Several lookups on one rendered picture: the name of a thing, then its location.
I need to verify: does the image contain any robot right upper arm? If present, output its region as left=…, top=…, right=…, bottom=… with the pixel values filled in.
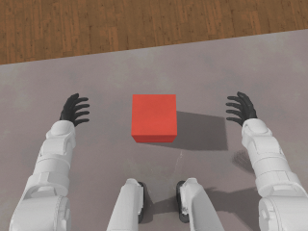
left=258, top=195, right=308, bottom=231

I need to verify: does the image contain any robot left thigh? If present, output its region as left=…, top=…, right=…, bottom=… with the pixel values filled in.
left=106, top=183, right=143, bottom=231

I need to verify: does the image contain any robot right hand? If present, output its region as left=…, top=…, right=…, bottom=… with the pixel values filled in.
left=225, top=91, right=258, bottom=127

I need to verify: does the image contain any robot left upper arm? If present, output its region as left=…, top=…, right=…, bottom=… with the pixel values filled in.
left=12, top=195, right=71, bottom=231

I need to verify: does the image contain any carton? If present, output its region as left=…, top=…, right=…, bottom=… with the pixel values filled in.
left=131, top=94, right=177, bottom=142

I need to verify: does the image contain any right robot forearm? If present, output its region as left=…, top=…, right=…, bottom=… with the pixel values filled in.
left=242, top=118, right=308, bottom=198

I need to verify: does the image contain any robot left foot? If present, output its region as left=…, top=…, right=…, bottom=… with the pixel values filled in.
left=138, top=181, right=145, bottom=223

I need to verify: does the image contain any robot left hand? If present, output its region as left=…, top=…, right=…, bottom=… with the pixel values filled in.
left=59, top=93, right=90, bottom=127

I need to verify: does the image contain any left robot forearm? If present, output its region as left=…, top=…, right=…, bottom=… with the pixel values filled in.
left=9, top=120, right=76, bottom=231

